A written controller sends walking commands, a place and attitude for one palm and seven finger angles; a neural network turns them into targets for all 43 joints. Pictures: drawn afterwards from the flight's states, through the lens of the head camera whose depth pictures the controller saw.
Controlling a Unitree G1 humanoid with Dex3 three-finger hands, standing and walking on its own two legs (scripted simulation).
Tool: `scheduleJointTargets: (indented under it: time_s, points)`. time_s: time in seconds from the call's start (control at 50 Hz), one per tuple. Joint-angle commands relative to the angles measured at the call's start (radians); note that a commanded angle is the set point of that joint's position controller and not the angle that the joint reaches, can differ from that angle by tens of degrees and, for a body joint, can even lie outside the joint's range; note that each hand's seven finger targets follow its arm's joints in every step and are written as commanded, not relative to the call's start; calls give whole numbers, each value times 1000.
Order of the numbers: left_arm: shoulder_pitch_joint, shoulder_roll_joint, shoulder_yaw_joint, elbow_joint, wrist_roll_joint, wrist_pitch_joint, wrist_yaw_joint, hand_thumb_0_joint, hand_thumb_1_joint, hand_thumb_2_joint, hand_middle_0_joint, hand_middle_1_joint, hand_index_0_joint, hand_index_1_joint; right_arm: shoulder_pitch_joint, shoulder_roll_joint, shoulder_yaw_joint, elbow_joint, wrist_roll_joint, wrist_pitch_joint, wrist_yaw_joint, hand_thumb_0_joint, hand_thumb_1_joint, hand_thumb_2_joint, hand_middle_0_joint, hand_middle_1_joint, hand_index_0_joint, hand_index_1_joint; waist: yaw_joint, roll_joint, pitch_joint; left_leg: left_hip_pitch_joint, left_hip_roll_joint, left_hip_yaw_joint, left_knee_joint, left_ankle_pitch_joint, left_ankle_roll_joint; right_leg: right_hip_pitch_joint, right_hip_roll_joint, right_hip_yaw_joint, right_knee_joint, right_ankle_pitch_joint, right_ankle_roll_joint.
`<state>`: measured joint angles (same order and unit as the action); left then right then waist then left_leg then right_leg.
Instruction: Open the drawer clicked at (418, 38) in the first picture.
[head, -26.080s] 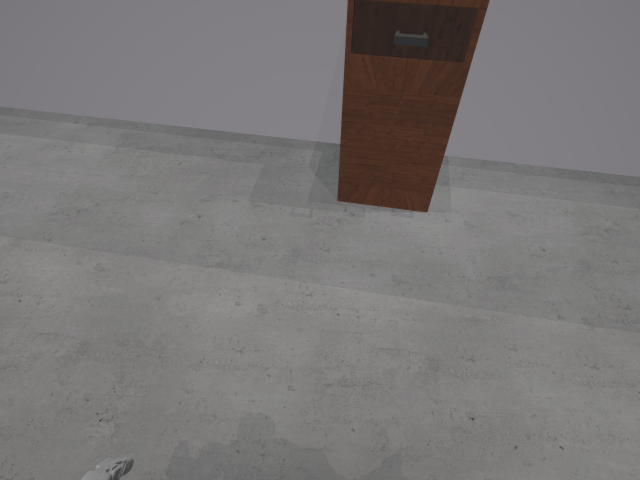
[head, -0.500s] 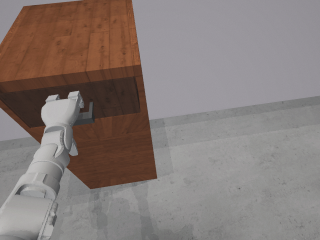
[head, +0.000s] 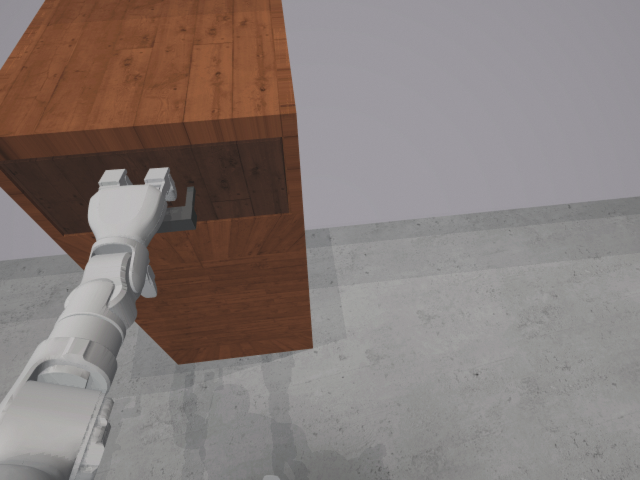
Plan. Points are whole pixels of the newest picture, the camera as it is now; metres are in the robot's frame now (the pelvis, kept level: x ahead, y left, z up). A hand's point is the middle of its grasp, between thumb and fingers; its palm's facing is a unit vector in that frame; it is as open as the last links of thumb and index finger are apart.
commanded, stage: lower the fingers behind the handle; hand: left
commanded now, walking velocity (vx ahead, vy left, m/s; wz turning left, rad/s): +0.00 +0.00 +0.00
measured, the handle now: (160, 208) +0.48 +0.25 +0.03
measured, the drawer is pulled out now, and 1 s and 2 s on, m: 0.00 0.00 0.00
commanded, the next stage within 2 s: lift the fingers back up to retry in 0.48 s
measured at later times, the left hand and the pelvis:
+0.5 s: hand (144, 234) +0.43 +0.26 +0.03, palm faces -0.01 +0.03 -1.00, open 13.8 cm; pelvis -0.01 +0.00 -0.01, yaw +0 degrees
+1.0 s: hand (152, 217) +0.43 +0.24 +0.06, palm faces +0.07 -0.01 -1.00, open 13.8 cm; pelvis +0.01 +0.00 +0.01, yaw -1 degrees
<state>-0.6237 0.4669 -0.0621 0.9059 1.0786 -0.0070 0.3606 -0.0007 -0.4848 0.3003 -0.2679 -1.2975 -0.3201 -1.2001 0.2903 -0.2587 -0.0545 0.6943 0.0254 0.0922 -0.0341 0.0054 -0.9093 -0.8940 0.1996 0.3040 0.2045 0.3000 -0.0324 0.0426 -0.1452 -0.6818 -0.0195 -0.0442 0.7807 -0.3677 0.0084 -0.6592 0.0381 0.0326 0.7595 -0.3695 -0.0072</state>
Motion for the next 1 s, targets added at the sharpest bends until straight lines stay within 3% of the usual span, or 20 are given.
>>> scheduleJointTargets:
  time_s: [0.0,0.02,0.08,0.14,0.22,0.34,0.4,0.56,0.62,0.7,0.78,0.8,0.86,0.92,0.98]
  points:
    - [-317,181,41,-33,-25,40,-34,0,-500,300,-300,-1200,-300,-1200,79,-147,-45,-85,-4,-20,-20,0,-900,-900,200,300,200,300,-44,-77,-248,163,-11,61,-76,217,35,119,12,-43,-113,222,-27]
    - [-304,194,48,-8,-25,42,-40,0,-500,300,-300,-1200,-300,-1200,80,-147,-41,-87,-3,-19,-21,0,-900,-900,200,300,200,300,-41,-83,-240,148,-12,64,-76,203,37,118,9,-39,-112,214,-24]
    - [-290,149,9,0,-29,36,-64,0,-500,300,-300,-1200,-300,-1200,80,-143,-35,-99,-3,-19,-24,0,-900,-900,200,300,200,300,-45,-86,-221,137,-11,65,-70,183,37,95,10,-41,-110,197,-24]
    - [-281,180,35,15,-33,21,-77,0,-500,300,-300,-1200,-300,-1200,87,-146,-33,-104,-2,-18,-29,0,-900,-900,200,300,200,300,-41,-104,-214,117,-11,61,-68,162,38,94,9,-41,-105,176,-24]
    - [-290,160,18,-12,-40,-5,-85,0,-500,300,-300,-1200,-300,-1200,98,-143,-33,-110,-3,-23,-29,0,-900,-900,200,300,200,300,-41,-99,-227,107,-11,61,-60,156,40,92,9,-38,-100,175,-22]
    - [-268,181,45,-35,-33,-17,-67,0,-500,300,-300,-1200,-300,-1200,105,-142,-40,-110,-2,-23,-26,0,-900,-900,200,300,200,300,-29,-89,-244,100,-10,61,-52,160,39,89,11,-35,-91,170,-26]
    - [-309,156,21,-34,-33,-10,-58,0,-500,300,-300,-1200,-300,-1200,109,-143,-42,-99,-1,-24,-22,0,-900,-900,200,300,200,300,-47,-79,-222,103,-8,58,-53,149,39,62,13,-39,-98,154,-26]
    - [-324,185,33,-28,-36,13,-49,0,-500,300,-300,-1200,-300,-1200,102,-145,-38,-94,1,-25,-24,0,-900,-900,200,300,200,300,-44,-63,-228,106,-7,59,-63,142,38,72,11,-36,-100,148,-24]
    - [-351,213,62,-112,-40,2,-44,0,-500,300,-300,-1200,-300,-1200,93,-138,-43,-104,-1,-26,-25,0,-900,-900,200,300,200,300,-26,-31,-317,167,-8,61,-71,189,40,137,12,-32,-100,188,-26]
    - [-394,199,54,-186,-42,-9,-40,0,-500,300,-300,-1200,-300,-1200,75,-134,-45,-104,-1,-31,-28,0,-900,-900,200,300,200,300,-37,-5,-306,217,-3,52,-83,228,38,138,15,-40,-113,209,-29]
    - [-377,230,84,-253,-45,-20,-30,0,-500,300,-300,-1200,-300,-1200,55,-131,-44,-110,0,-38,-31,0,-900,-900,200,300,200,300,-21,-6,-318,248,-6,54,-99,263,39,187,15,-37,-124,248,-27]
    - [-377,262,114,-270,-43,-24,-27,0,-500,300,-300,-1200,-300,-1200,51,-133,-46,-109,-1,-38,-32,0,-900,-900,200,300,200,300,-14,-11,-328,256,-5,49,-101,283,38,201,15,-39,-124,258,-30]
    - [-399,255,110,-349,-32,-28,-7,0,-500,300,-300,-1200,-300,-1200,36,-127,-48,-109,-2,-45,-27,0,-900,-900,200,300,200,300,-5,55,-343,317,-3,46,-107,357,33,193,19,-47,-118,294,-35]
    - [-356,265,133,-423,-33,-3,9,0,-500,300,-300,-1200,-300,-1200,25,-124,-52,-113,-5,-46,-17,0,-900,-900,200,300,200,300,15,87,-400,379,2,39,-108,472,22,230,22,-55,-110,353,-38]
    - [-304,224,107,-386,-52,66,-4,0,-500,300,-300,-1200,-300,-1200,0,-126,-45,-111,2,-40,-9,0,-900,-900,200,300,200,300,13,24,-337,352,1,49,-133,449,22,262,20,-60,-132,364,-34]
